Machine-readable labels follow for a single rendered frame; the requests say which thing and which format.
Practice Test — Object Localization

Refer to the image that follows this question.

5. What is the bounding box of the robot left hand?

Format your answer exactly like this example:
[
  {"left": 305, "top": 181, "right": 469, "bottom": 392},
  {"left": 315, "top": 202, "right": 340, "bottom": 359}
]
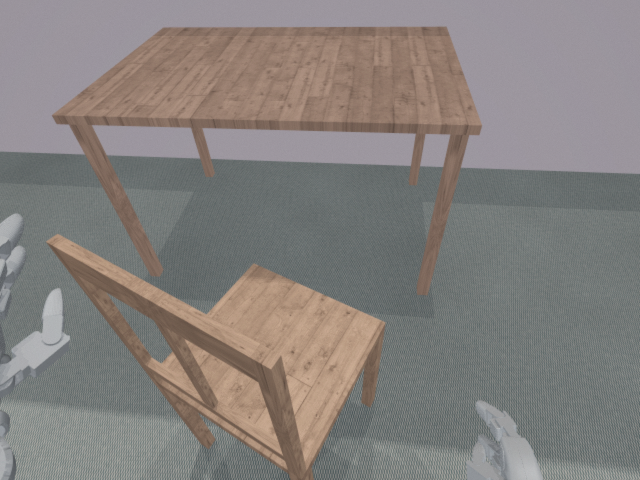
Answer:
[{"left": 0, "top": 213, "right": 70, "bottom": 403}]

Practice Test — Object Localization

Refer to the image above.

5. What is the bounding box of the table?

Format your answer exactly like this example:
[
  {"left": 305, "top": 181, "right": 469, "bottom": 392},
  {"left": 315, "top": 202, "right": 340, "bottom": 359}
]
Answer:
[{"left": 52, "top": 27, "right": 482, "bottom": 295}]

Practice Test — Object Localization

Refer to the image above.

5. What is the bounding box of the robot right hand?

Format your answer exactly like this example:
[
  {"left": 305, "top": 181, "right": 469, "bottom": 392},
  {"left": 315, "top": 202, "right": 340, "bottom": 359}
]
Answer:
[{"left": 466, "top": 400, "right": 543, "bottom": 480}]

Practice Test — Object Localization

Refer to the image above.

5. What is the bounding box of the chair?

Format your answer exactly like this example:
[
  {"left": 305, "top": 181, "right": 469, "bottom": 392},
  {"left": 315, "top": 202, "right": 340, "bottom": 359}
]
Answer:
[{"left": 46, "top": 234, "right": 386, "bottom": 480}]

